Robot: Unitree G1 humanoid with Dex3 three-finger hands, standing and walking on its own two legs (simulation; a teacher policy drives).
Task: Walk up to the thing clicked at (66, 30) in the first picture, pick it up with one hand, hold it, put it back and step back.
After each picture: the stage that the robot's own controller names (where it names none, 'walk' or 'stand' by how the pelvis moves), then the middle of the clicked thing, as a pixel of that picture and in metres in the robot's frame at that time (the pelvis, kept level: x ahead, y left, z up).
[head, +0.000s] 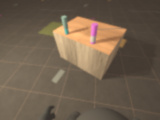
stand; (65, 25) +1.13 +0.42 -0.04
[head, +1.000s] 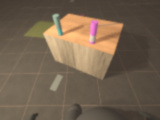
walk; (58, 26) +0.98 +0.43 -0.01
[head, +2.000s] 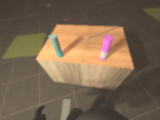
walk; (56, 47) +0.62 +0.31 -0.02
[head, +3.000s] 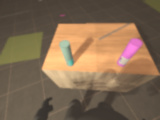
stand; (67, 55) +0.47 +0.21 +0.00
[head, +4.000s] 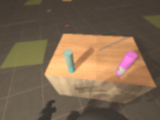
stand; (69, 62) +0.46 +0.21 -0.04
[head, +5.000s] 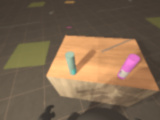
stand; (71, 64) +0.45 +0.20 -0.04
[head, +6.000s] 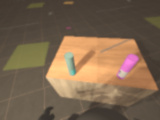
stand; (70, 65) +0.44 +0.20 -0.05
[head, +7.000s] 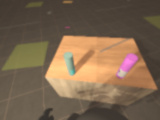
stand; (70, 65) +0.44 +0.21 -0.05
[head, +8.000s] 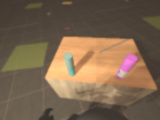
stand; (70, 65) +0.44 +0.21 -0.05
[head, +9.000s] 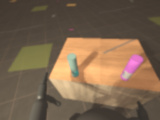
rise first; (73, 66) +0.43 +0.20 -0.04
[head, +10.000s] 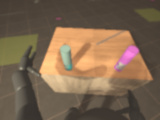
go down; (67, 59) +0.46 +0.17 -0.02
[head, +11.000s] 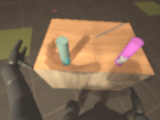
go down; (64, 53) +0.47 +0.18 +0.03
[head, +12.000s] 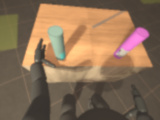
close in; (58, 46) +0.47 +0.19 +0.05
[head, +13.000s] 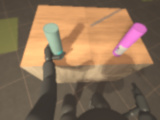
close; (56, 45) +0.48 +0.19 +0.07
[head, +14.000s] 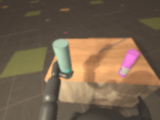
lift; (65, 62) +0.31 +0.17 +0.19
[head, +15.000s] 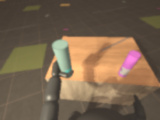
hold; (64, 62) +0.32 +0.17 +0.17
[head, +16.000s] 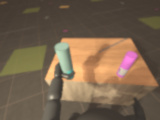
hold; (66, 63) +0.32 +0.17 +0.15
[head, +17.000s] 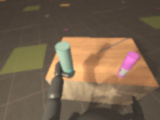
hold; (66, 62) +0.33 +0.17 +0.15
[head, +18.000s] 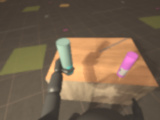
crouch; (66, 59) +0.36 +0.17 +0.15
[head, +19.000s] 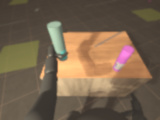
lower; (59, 44) +0.45 +0.20 +0.17
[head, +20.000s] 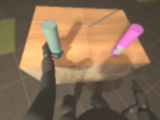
lower; (54, 43) +0.49 +0.19 +0.08
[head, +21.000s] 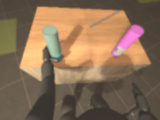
lower; (54, 47) +0.47 +0.20 +0.07
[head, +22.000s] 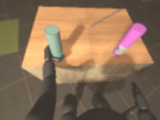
lower; (56, 47) +0.47 +0.19 +0.07
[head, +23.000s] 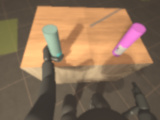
lower; (54, 46) +0.47 +0.19 +0.07
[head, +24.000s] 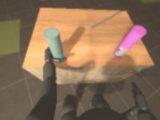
open; (56, 48) +0.46 +0.19 +0.07
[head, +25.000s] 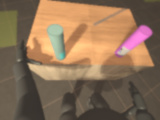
sink last; (58, 46) +0.46 +0.19 +0.06
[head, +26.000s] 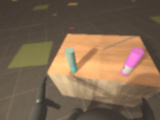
sink last; (71, 61) +0.45 +0.21 +0.01
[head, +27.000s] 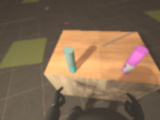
stand; (70, 61) +0.43 +0.19 +0.02
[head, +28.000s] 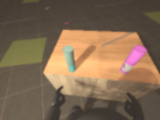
stand; (70, 60) +0.44 +0.19 +0.02
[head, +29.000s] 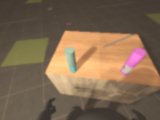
stand; (71, 61) +0.44 +0.19 +0.00
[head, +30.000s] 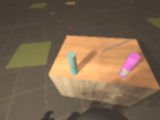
stand; (73, 64) +0.45 +0.19 -0.04
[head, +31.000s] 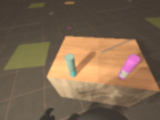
stand; (71, 66) +0.43 +0.19 -0.05
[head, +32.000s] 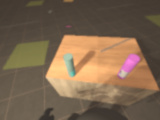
stand; (70, 66) +0.42 +0.20 -0.05
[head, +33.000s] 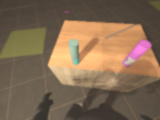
walk; (74, 54) +0.48 +0.15 -0.02
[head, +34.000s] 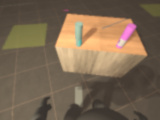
walk; (78, 35) +0.72 +0.17 -0.03
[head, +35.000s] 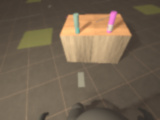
stand; (76, 24) +1.07 +0.27 -0.02
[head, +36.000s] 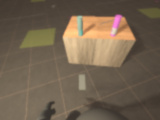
stand; (80, 27) +1.05 +0.20 -0.03
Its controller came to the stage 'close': yes
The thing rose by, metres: 0.20
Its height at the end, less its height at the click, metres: +0.00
